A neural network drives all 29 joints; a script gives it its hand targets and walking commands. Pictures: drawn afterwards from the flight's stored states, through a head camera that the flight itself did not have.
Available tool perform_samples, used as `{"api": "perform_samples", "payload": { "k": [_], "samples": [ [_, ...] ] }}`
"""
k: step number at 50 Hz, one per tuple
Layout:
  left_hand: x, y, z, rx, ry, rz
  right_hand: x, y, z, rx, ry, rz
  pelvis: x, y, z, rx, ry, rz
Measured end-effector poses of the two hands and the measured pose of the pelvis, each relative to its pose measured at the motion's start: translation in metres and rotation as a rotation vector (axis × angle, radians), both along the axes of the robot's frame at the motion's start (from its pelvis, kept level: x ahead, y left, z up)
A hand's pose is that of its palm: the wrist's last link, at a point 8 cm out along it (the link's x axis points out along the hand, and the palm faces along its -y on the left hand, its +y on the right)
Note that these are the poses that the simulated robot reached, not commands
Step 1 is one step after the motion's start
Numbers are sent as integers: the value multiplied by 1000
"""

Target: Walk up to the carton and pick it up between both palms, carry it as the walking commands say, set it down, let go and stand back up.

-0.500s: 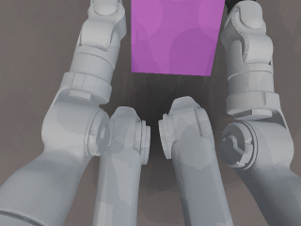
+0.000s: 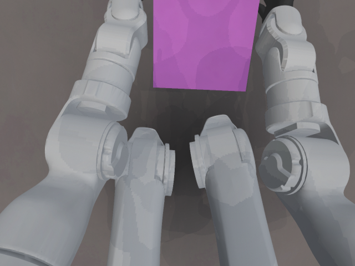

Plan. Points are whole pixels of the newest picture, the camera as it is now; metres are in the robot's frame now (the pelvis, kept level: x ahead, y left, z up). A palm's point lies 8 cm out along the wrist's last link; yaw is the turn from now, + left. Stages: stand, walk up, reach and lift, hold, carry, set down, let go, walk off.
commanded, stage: set down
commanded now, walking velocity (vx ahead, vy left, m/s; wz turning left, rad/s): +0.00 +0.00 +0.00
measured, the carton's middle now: (198, 17) +0.52 -0.08 -0.24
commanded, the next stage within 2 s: none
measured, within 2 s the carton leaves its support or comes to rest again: rests again in 0.50 s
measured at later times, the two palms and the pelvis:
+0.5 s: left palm (125, 3) +0.54 +0.05 -0.17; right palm (272, 14) +0.50 -0.19 -0.16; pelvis +0.02 +0.00 +0.00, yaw +0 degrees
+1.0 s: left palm (126, 1) +0.54 +0.05 -0.17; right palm (272, 16) +0.49 -0.19 -0.17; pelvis +0.02 +0.00 -0.01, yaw +0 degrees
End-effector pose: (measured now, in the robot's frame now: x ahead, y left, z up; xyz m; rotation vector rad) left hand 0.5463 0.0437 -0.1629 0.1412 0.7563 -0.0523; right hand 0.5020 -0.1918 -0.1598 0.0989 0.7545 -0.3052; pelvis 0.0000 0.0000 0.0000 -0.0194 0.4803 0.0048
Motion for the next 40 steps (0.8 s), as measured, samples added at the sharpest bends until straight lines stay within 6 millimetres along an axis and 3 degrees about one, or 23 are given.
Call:
{"api": "perform_samples", "payload": {
  "k": [8,15,40],
  "samples": [
    [3,0,-1,2,9,-8,0,0,-1,-14,9,5,11,1,-3,0,53,3],
    [-6,2,-3,9,47,-4,-5,1,-1,-8,48,19,21,-1,-4,5,136,-4],
    [-4,7,-10,5,57,-24,-8,3,-9,9,61,50,22,1,-6,3,148,-5]
  ]
}}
